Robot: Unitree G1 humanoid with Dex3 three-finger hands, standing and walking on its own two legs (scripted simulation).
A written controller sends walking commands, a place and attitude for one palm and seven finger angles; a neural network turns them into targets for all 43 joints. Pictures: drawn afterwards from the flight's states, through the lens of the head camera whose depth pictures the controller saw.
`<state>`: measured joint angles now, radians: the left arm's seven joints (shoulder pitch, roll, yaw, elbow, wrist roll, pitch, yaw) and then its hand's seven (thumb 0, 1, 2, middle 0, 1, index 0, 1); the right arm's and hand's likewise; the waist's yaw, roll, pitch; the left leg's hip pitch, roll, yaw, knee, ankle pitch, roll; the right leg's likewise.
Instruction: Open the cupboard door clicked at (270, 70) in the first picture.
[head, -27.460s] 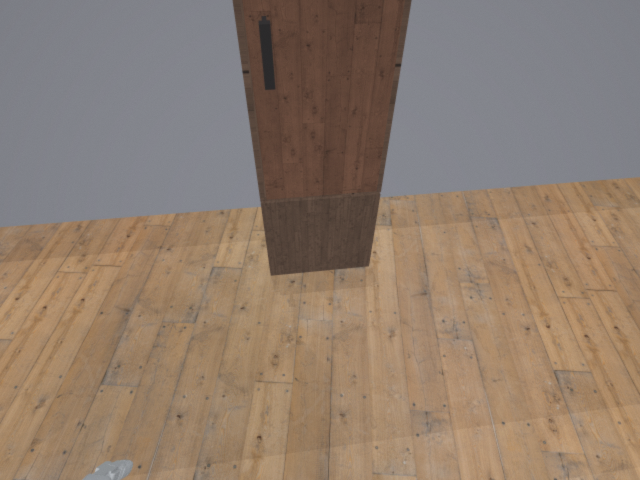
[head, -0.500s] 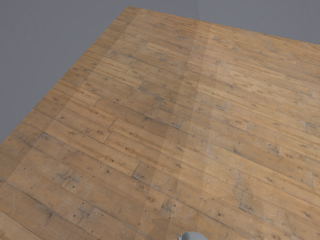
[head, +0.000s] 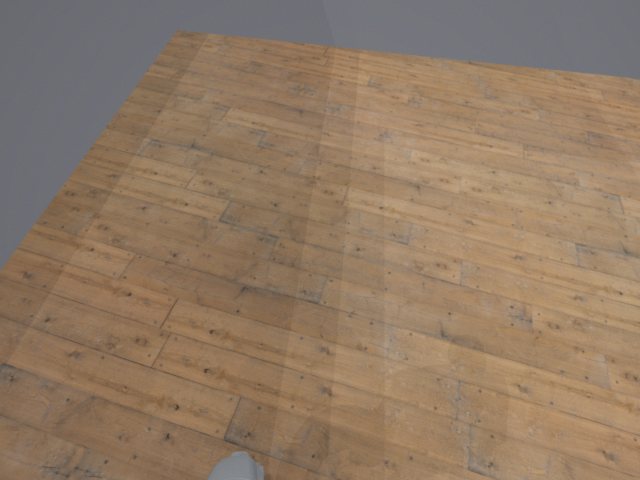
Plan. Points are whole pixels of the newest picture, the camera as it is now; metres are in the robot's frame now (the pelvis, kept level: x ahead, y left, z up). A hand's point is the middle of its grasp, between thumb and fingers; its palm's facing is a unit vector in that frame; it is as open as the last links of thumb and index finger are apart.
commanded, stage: walk to a spot facing it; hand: left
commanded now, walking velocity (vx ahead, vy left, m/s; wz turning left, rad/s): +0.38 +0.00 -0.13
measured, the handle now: out of the picture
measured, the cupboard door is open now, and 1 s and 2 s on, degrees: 40 40 40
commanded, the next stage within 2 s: turn to face it in 0.28 s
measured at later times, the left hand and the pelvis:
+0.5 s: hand (242, 332) +0.37 +0.15 -0.17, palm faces -0.16 -0.96 -0.23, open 7.4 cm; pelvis +0.22 -0.03 -0.02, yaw -8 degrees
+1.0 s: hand (229, 322) +0.39 +0.18 -0.18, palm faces +0.18 -0.96 -0.23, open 7.3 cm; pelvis +0.32 -0.04 -0.01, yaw +8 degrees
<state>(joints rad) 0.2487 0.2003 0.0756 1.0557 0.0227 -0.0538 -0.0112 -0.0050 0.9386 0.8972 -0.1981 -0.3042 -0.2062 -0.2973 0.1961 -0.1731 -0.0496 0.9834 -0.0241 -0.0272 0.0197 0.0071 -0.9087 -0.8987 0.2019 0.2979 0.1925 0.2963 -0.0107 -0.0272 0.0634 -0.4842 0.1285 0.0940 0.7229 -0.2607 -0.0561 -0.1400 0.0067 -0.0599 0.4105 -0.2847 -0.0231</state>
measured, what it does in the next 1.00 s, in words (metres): walks ahead: left foot, then right foot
